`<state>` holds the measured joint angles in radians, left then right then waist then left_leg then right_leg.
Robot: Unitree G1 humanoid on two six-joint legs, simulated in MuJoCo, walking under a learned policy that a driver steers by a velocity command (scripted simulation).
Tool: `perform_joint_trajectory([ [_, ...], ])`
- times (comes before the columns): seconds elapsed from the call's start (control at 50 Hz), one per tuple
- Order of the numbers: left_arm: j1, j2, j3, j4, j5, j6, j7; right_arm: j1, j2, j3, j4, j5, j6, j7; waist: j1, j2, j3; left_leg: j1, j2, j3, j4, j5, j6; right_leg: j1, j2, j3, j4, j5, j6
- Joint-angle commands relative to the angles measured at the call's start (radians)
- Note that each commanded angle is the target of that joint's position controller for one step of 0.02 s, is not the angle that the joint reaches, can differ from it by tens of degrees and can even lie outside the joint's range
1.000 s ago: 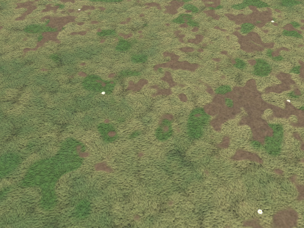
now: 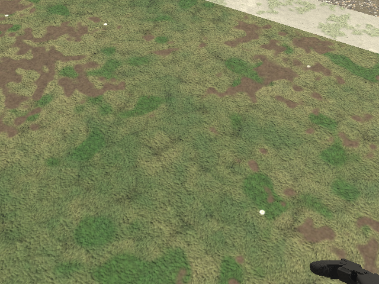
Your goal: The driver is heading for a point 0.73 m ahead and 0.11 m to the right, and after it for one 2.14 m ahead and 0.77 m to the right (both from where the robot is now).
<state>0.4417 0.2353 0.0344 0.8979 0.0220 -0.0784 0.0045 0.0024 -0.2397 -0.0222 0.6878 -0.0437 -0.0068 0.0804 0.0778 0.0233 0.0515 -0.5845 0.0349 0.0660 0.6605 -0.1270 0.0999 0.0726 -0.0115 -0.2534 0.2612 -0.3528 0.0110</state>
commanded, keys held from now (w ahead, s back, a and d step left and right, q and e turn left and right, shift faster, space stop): w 0.62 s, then w+e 0.34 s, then e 0.04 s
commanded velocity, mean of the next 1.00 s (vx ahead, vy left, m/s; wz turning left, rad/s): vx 0.50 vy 0.00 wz -0.01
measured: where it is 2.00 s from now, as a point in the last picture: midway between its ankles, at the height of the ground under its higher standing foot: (206, 224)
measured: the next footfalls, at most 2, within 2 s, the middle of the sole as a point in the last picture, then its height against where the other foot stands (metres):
left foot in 0.06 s outside the picture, level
right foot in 0.62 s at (229, 267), level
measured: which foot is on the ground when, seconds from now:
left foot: up 0.00-0.04, down 0.06-0.62, up 0.64-1.00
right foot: down 0.00-0.06, up 0.08-0.60, down 0.62-1.00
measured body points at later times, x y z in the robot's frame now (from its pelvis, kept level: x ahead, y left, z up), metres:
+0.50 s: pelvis +0.26 +0.03 +0.01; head +0.28 +0.04 +0.46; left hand +0.41 +0.28 -0.11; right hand +0.23 -0.23 -0.13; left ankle +0.14 +0.09 -0.73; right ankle +0.43 -0.09 -0.69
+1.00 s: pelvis +0.53 +0.01 +0.01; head +0.56 +0.00 +0.46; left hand +0.50 +0.27 -0.12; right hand +0.70 -0.24 -0.10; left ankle +0.69 +0.16 -0.68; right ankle +0.47 -0.06 -0.73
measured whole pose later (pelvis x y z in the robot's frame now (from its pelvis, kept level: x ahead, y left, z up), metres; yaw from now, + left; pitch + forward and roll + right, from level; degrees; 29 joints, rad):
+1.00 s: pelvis +0.53 +0.01 +0.01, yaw -5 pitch +1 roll -1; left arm 0.44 0.22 0.05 0.95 0.00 -0.06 -0.01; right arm 0.06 -0.24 -0.02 0.81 -0.03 -0.04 0.02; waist 0.07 0.03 0.04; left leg -0.61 0.08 -0.04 0.71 -0.06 -0.04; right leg -0.06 0.11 0.06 0.27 -0.22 -0.09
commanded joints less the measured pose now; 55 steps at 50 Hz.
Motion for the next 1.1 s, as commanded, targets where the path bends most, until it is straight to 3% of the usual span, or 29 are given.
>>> perform_joint_trajectory([
  [0.02,0.045,0.191,0.037,-0.012,0.002,0.011,0.009,0.033,-0.072,-0.022,-0.046,-0.010,-0.020,-0.016,-0.074,-0.120,-0.026,0.173,-0.092,0.055,-0.084,-0.124,0.055,-0.005,-0.271,0.068,0.151,0.967,-0.130],
  [0.04,0.041,0.192,0.033,-0.010,-0.003,0.019,0.009,0.178,-0.087,-0.033,0.005,-0.015,-0.032,-0.025,-0.138,-0.098,-0.107,0.360,-0.129,0.058,-0.162,-0.086,0.080,-0.049,-0.252,0.035,0.327,0.986,-0.116],
  [0.06,0.034,0.170,0.023,-0.028,-0.007,0.017,0.008,0.346,-0.137,-0.054,0.061,-0.029,-0.040,-0.040,-0.205,-0.051,-0.215,0.631,-0.047,-0.059,-0.175,-0.102,0.115,-0.225,-0.225,0.027,0.556,0.767,-0.096],
  [0.08,0.079,0.053,-0.008,-0.098,-0.027,0.010,-0.015,0.421,-0.248,-0.079,0.065,-0.030,-0.040,-0.057,-0.186,0.196,-0.367,0.994,0.298,-0.560,-0.210,-0.154,0.239,-0.644,-0.088,0.017,0.934,0.036,-0.039],
  [0.1,0.004,0.153,0.023,-0.104,-0.016,0.013,-0.009,0.464,-0.258,-0.086,0.060,0.011,-0.027,-0.070,-0.217,0.115,-0.412,0.968,0.377,-0.778,-0.332,-0.026,0.270,-0.745,-0.007,0.180,1.102,-0.180,-0.033],
  [0.12,-0.093,0.157,0.028,-0.132,-0.018,0.010,-0.010,0.398,-0.238,-0.082,0.077,0.023,-0.026,-0.079,-0.191,0.051,-0.256,0.862,0.319,-0.566,-0.331,0.101,0.240,-0.812,-0.062,0.243,1.098,-0.075,-0.044],
  [0.14,-0.110,0.127,0.016,-0.130,-0.024,0.001,-0.013,0.343,-0.183,-0.068,0.084,0.027,-0.035,-0.080,-0.150,0.029,-0.152,0.710,0.272,-0.451,-0.354,0.199,0.207,-0.776,-0.089,0.247,1.019,-0.013,-0.049],
  [0.16,-0.093,0.114,0.015,-0.112,-0.015,0.007,-0.016,0.301,-0.144,-0.056,0.089,0.028,-0.044,-0.078,-0.104,0.004,-0.097,0.601,0.220,-0.366,-0.385,0.237,0.162,-0.714,-0.114,0.253,0.937,0.012,-0.048],
  [0.2,-0.023,0.095,0.014,-0.075,0.012,0.041,-0.024,0.258,-0.099,-0.040,0.095,0.032,-0.059,-0.074,-0.047,0.027,-0.075,0.466,0.162,-0.275,-0.446,0.240,0.130,-0.592,-0.119,0.251,0.870,0.036,-0.036],
  [0.24,-0.035,0.083,0.017,-0.074,0.016,0.055,-0.035,0.284,-0.106,-0.041,0.118,0.039,-0.075,-0.071,-0.037,0.025,-0.058,0.441,0.140,-0.243,-0.491,0.242,0.137,-0.599,-0.113,0.239,0.837,0.079,-0.027],
  [0.32,-0.200,0.080,0.021,-0.118,0.014,0.060,-0.039,0.362,-0.114,-0.044,0.163,0.040,-0.081,-0.070,-0.072,0.022,0.017,0.470,0.129,-0.214,-0.555,0.183,0.134,-0.735,-0.129,0.235,0.700,0.229,-0.005],
  [0.38,-0.294,0.071,0.016,-0.143,0.010,0.055,-0.039,0.412,-0.113,-0.040,0.190,0.039,-0.083,-0.071,-0.096,0.024,0.030,0.524,0.127,-0.191,-0.554,0.212,0.122,-0.766,-0.118,0.230,0.579,0.316,-0.005],
  [0.52,-0.470,0.071,0.007,-0.207,0.007,0.041,-0.041,0.510,-0.130,-0.035,0.259,0.023,-0.081,-0.090,-0.138,0.031,0.070,0.691,0.171,-0.167,-0.493,0.389,0.106,-0.753,-0.057,0.194,0.367,0.301,-0.061],
  [0.56,-0.437,0.077,0.010,-0.202,0.006,0.033,-0.037,0.487,-0.144,-0.036,0.268,0.020,-0.081,-0.096,-0.109,0.037,0.057,0.710,0.178,-0.149,-0.428,0.557,0.089,-0.662,-0.023,0.177,0.318,0.229,-0.093],
  [0.58,-0.373,0.087,0.016,-0.183,0.005,0.029,-0.030,0.469,-0.155,-0.038,0.270,0.018,-0.081,-0.098,-0.078,0.047,0.022,0.705,0.172,-0.136,-0.353,0.708,0.074,-0.559,0.011,0.162,0.298,0.192,-0.111],
  [0.6,-0.254,0.104,0.026,-0.143,0.006,0.022,-0.020,0.455,-0.165,-0.040,0.275,0.017,-0.079,-0.097,-0.025,0.041,-0.044,0.694,0.151,-0.116,-0.208,0.812,0.059,-0.412,0.049,0.148,0.260,0.179,-0.132],
  [0.62,-0.078,0.132,0.041,-0.085,0.017,0.011,-0.008,0.443,-0.159,-0.036,0.273,0.022,-0.078,-0.096,0.050,0.011,-0.144,0.590,0.108,-0.081,0.004,0.724,0.040,-0.171,0.027,0.176,0.219,0.220,-0.162],
  [0.64,0.082,0.231,0.066,-0.056,0.040,0.006,0.004,0.469,-0.105,-0.020,0.236,0.042,-0.083,-0.093,0.084,-0.114,-0.283,0.337,0.027,-0.022,0.337,0.357,0.009,0.111,-0.221,0.478,0.202,0.120,-0.235],
  [0.66,0.090,0.288,0.081,-0.041,0.029,0.013,-0.007,0.560,-0.058,-0.019,0.243,0.050,-0.084,-0.084,0.023,-0.293,-0.357,0.056,-0.154,-0.051,0.615,-0.394,-0.019,0.260,-0.407,0.937,0.066,0.162,-0.357],
  [0.68,-0.016,0.225,0.069,-0.048,-0.010,0.020,-0.017,0.470,-0.123,-0.034,0.233,0.020,-0.082,-0.085,-0.012,-0.144,-0.232,-0.035,-0.072,-0.143,0.666,-0.331,-0.003,0.155,-0.345,0.901,0.028,0.091,-0.326],
  [0.7,-0.111,0.164,0.054,-0.065,-0.018,0.022,-0.022,0.394,-0.121,-0.034,0.209,0.018,-0.089,-0.078,-0.038,-0.085,-0.108,-0.051,-0.025,-0.126,0.625,-0.229,-0.004,0.009,-0.314,0.753,0.007,0.114,-0.305],
  [0.72,-0.153,0.122,0.043,-0.067,-0.013,0.019,-0.026,0.351,-0.102,-0.030,0.198,0.018,-0.093,-0.074,-0.056,-0.048,-0.054,-0.028,0.010,-0.116,0.566,-0.175,-0.009,-0.088,-0.264,0.665,-0.023,0.200,-0.283],
  [0.76,-0.154,0.088,0.031,-0.042,-0.016,0.011,-0.023,0.356,-0.074,-0.024,0.193,0.000,-0.072,-0.067,-0.102,-0.075,-0.030,0.056,0.039,-0.108,0.478,-0.149,-0.040,-0.205,-0.193,0.552,-0.057,0.329,-0.253],
  [0.84,-0.091,0.139,0.047,-0.015,-0.023,-0.003,-0.016,0.269,-0.057,-0.019,0.150,-0.002,-0.045,-0.060,-0.106,-0.073,-0.013,0.034,0.045,-0.074,0.347,-0.095,-0.101,-0.270,-0.155,0.492,-0.102,0.374,-0.277],
  [0.9,-0.039,0.137,0.049,-0.004,-0.023,0.003,-0.015,0.116,-0.059,-0.014,0.095,0.004,-0.042,-0.060,-0.066,-0.077,0.024,-0.020,0.047,-0.063,0.175,0.021,-0.135,-0.266,-0.129,0.488,-0.121,0.342,-0.261],
  [0.96,0.010,0.144,0.054,0.001,-0.021,0.006,-0.013,0.013,-0.055,-0.008,0.059,0.012,-0.045,-0.058,-0.026,-0.088,0.011,-0.011,0.025,-0.064,0.049,0.107,-0.145,-0.219,-0.117,0.493,-0.086,0.379,-0.240],
  [1.0,0.032,0.148,0.055,0.005,-0.015,0.013,-0.008,-0.027,-0.054,-0.005,0.041,0.018,-0.051,-0.063,-0.015,-0.090,0.008,0.014,-0.007,-0.057,-0.004,0.111,-0.143,-0.190,-0.110,0.482,-0.006,0.593,-0.224],
  [1.06,0.020,0.156,0.060,-0.009,-0.007,0.029,0.003,0.001,-0.069,-0.006,0.036,0.024,-0.066,-0.076,-0.027,-0.119,-0.035,0.129,-0.053,-0.074,-0.080,0.072,-0.121,-0.171,-0.096,0.501,0.123,0.764,-0.173],
  [1.1,-0.039,0.171,0.068,-0.035,-0.011,0.031,0.009,0.126,-0.110,-0.020,0.071,0.024,-0.081,-0.088,-0.084,-0.121,-0.071,0.291,-0.070,-0.092,-0.198,0.083,-0.094,-0.185,-0.068,0.535,0.243,0.753,-0.130],
])
Velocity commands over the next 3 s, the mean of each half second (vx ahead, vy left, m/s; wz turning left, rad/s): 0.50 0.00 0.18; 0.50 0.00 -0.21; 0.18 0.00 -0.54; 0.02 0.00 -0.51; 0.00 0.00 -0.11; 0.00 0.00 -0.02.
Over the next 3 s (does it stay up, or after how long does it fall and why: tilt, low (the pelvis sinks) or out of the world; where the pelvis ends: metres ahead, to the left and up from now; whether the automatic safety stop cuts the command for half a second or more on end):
stays up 0.62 0.03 0.01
